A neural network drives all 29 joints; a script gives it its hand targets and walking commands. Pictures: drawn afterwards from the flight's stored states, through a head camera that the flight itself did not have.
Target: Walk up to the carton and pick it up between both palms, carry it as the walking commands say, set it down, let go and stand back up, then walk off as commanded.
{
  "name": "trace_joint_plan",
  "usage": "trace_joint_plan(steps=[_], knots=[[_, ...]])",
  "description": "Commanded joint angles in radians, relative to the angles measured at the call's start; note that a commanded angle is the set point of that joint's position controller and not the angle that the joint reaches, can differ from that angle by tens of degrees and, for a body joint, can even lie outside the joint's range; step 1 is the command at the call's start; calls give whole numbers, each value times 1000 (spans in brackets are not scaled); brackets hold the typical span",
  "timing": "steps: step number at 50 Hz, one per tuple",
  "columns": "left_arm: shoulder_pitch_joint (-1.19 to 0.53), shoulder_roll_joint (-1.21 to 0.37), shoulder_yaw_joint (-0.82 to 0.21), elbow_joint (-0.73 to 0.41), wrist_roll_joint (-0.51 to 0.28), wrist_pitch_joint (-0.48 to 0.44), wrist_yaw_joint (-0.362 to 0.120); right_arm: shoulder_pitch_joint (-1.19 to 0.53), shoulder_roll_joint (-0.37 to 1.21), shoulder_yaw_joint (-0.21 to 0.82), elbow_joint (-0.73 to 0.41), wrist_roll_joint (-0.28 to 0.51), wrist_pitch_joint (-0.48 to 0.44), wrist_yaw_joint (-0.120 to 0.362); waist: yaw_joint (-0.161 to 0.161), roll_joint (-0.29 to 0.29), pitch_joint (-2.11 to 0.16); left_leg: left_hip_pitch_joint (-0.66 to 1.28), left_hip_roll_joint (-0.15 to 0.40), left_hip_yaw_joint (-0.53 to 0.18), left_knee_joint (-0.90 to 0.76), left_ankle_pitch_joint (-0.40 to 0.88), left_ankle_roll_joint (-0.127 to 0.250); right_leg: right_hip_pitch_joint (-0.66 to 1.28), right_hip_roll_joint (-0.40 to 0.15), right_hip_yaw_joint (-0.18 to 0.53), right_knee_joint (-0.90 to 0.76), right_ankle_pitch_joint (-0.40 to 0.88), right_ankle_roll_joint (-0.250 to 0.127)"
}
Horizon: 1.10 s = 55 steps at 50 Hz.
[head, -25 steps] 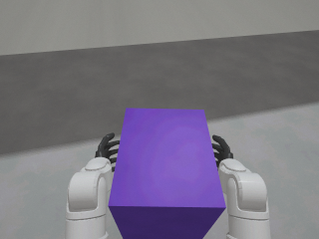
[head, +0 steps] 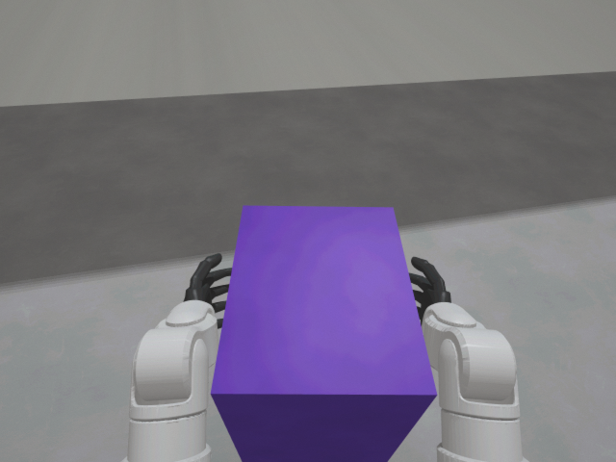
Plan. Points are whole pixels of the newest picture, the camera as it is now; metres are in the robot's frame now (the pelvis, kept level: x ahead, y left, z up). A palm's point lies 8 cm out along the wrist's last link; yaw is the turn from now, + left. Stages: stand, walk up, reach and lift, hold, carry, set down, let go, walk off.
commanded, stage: carry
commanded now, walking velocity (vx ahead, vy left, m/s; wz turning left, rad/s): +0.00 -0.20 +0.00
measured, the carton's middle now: (315, 346) +0.28 +0.00 +0.01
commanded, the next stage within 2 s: none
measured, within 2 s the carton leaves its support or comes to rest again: neither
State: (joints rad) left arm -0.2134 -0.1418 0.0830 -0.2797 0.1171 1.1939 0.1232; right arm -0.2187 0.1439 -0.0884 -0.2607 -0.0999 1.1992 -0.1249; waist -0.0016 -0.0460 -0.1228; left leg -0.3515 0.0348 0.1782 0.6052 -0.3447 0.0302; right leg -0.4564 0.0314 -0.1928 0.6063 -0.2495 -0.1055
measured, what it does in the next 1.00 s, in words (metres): steps to the right: right foot, then left foot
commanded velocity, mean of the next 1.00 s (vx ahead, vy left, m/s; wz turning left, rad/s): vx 0.00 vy -0.11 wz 0.00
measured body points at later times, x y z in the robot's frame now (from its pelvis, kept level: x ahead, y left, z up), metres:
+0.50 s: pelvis -0.06 -0.16 +0.01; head -0.05 -0.17 +0.46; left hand +0.23 -0.03 +0.09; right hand +0.22 -0.31 +0.08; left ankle -0.09 -0.04 -0.66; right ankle -0.03 -0.23 -0.72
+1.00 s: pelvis -0.11 -0.25 +0.01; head -0.13 -0.26 +0.46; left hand +0.17 -0.12 +0.09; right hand +0.17 -0.40 +0.09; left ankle -0.10 -0.11 -0.72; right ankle -0.07 -0.33 -0.72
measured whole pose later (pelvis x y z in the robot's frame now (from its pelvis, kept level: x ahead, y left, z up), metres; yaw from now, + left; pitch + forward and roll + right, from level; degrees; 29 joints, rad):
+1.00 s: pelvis -0.11 -0.25 +0.01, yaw +1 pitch +4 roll +0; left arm -0.21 -0.14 0.07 -0.25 0.11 1.20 0.12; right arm -0.20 0.14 -0.09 -0.27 -0.12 1.23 -0.12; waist -0.01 0.02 -0.12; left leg -0.37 0.10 0.10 0.56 -0.28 -0.04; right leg -0.39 0.00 -0.15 0.52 -0.21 -0.07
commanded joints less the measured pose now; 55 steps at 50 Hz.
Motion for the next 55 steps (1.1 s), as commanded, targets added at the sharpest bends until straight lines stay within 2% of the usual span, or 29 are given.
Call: trace_joint_plan(steps=[1, 2, 3, 4, 7, 11, 14, 15, 16, 17, 18, 19, 22, 25, 27, 29, 31, 32, 33, 34, 35, 36, 39, 41, 42, 43, 45, 47, 55], knots=[[-459, -988, -718, -87, -421, 16, -257, -342, 986, 662, -4, 386, -17, 282, -32, 436, -206, 319, 551, -556, -275, 591, 259, -264, -71, 116, 316, -285, 131], [-478, -997, -713, -79, -422, 14, -255, -382, 993, 670, -40, 399, -13, 280, -20, 286, -183, 277, 536, -508, -255, 616, 274, -272, -83, 242, 513, -280, 122], [-471, -1003, -716, -73, -429, 10, -258, -400, 1000, 669, -62, 393, -15, 278, -15, 173, -169, 206, 473, -408, -254, 538, 225, -232, -90, 278, 572, -221, 117], [-462, -1010, -721, -75, -439, 7, -261, -426, 1001, 673, -95, 394, -17, 277, -8, 139, -150, 163, 415, -313, -260, 466, 168, -219, -97, 268, 536, -161, 117], [-434, -1008, -718, -68, -445, 3, -254, -442, 982, 664, -132, 393, -16, 271, -3, 198, -165, 162, 310, -162, -211, 551, 86, -117, -65, 141, 342, -99, 136], [-382, -977, -710, -61, -433, 12, -248, -355, 948, 651, -108, 365, -4, 264, -21, 287, -204, 202, 316, -155, -184, 610, 48, -7, -25, 54, 107, -141, 153], [-336, -967, -695, -42, -420, 18, -253, -331, 941, 655, -90, 347, -1, 263, -6, 272, -235, 168, 264, -107, -58, 527, -39, 193, -23, -3, -235, -32, 146], [-346, -962, -692, -54, -415, 18, -255, -333, 939, 654, -87, 347, 0, 264, -4, 185, -249, 76, 234, -82, 30, 394, -88, 309, -99, 74, -299, 21, 147], [-350, -951, -678, -48, -404, 21, -257, -338, 932, 659, -83, 341, 2, 265, -2, -42, -242, -127, 145, -57, 146, 49, -132, 393, -271, 285, -325, 204, 102], [-329, -961, -653, -5, -380, 11, -258, -433, 935, 696, -114, 369, 10, 271, 18, -326, -217, -284, 46, -15, 321, -303, -145, 383, -401, 435, -293, 416, -39], [-362, -979, -668, -35, -401, 10, -261, -445, 966, 714, -110, 388, 6, 274, 14, -240, -221, -284, 62, -87, 503, -351, -109, 377, -360, 361, -233, 507, -73], [-361, -993, -657, -41, -404, 6, -262, -458, 987, 726, -117, 405, 1, 274, 17, -167, -237, -277, 57, -103, 567, -296, -87, 366, -328, 303, -215, 502, -67], [-362, -1012, -646, -62, -396, -5, -256, -512, 995, 734, -166, 451, -10, 269, 14, -91, -234, -241, 63, -89, 533, -123, -84, 336, -240, 185, -194, 351, -52], [-325, -1001, -642, -40, -382, -2, -251, -468, 975, 723, -138, 435, -3, 264, 19, -115, -233, -181, 32, -58, 358, -138, -56, 311, -261, 234, -206, 292, -94], [-323, -991, -654, -27, -379, 4, -250, -435, 965, 707, -105, 419, 2, 266, 20, -110, -250, -116, 16, -48, 227, -152, -31, 300, -294, 278, -203, 389, -117], [-334, -992, -673, -20, -384, 10, -249, -405, 967, 693, -71, 410, 4, 272, 12, -77, -268, -11, 10, -35, 34, -89, -10, 278, -299, 288, -190, 474, -100], [-351, -994, -686, -4, -392, 13, -248, -387, 979, 684, -33, 406, 3, 280, -7, 17, -272, 207, 96, -90, -230, 126, 22, 137, -281, 265, -130, 448, -15], [-358, -996, -689, -3, -396, 14, -249, -367, 979, 675, -14, 395, 0, 285, -15, 156, -250, 332, 227, -245, -274, 146, 74, -38, -213, 216, -33, 267, 56], [-433, -990, -715, -78, -418, 15, -258, -339, 986, 662, 6, 379, -17, 284, -15, 358, -209, 277, 398, -436, -263, 348, 178, -109, -117, 142, 48, -81, 113], [-484, -993, -721, -97, -427, 13, -258, -386, 997, 676, -36, 396, -21, 286, -19, 331, -195, 219, 461, -439, -279, 434, 221, -100, -120, 157, 206, -213, 122], [-485, -997, -719, -85, -431, 11, -261, -411, 1003, 678, -54, 397, -18, 282, -14, 233, -181, 168, 433, -375, -269, 444, 201, -74, -118, 189, 254, -215, 111], [-471, -1002, -720, -77, -438, 10, -264, -432, 1008, 680, -72, 391, -16, 276, -2, 169, -164, 113, 367, -286, -250, 392, 142, -21, -124, 192, 181, -169, 100], [-408, -997, -707, -49, -440, 14, -262, -420, 977, 668, -96, 382, -7, 266, 2, 165, -178, 78, 218, -131, -146, 404, 7, 181, -58, 50, -110, 80, 121], [-377, -973, -688, -29, -432, 22, -265, -376, 963, 660, -67, 363, -1, 261, -7, 68, -224, 44, 172, -112, -63, 335, -39, 289, -163, 142, -151, 277, 124], [-370, -967, -672, 0, -423, 21, -266, -387, 956, 667, -65, 357, 3, 258, -7, -43, -241, 7, 125, -96, -46, 204, -71, 299, -229, 217, -118, 447, 87], [-365, -968, -667, 12, -416, 23, -265, -399, 953, 673, -61, 360, 6, 261, -4, -81, -231, 10, 99, -86, -15, 58, -79, 257, -260, 276, -173, 432, 60], [-389, -982, -659, 3, -404, 21, -263, -438, 972, 690, -65, 380, 7, 268, 2, -59, -207, -3, 69, -81, -2, -3, -76, 217, -290, 326, -261, 240, 34], [-400, -990, -653, -11, -395, 15, -261, -469, 991, 705, -80, 400, 6, 271, 5, -53, -196, 10, 66, -78, -18, 21, -69, 193, -287, 305, -304, 97, 37], [-378, -978, -641, 4, -378, 17, -262, -474, 991, 708, -73, 406, 13, 273, 9, -38, -180, 50, 59, -84, -78, 72, -45, 148, -256, 265, -359, -150, 54]])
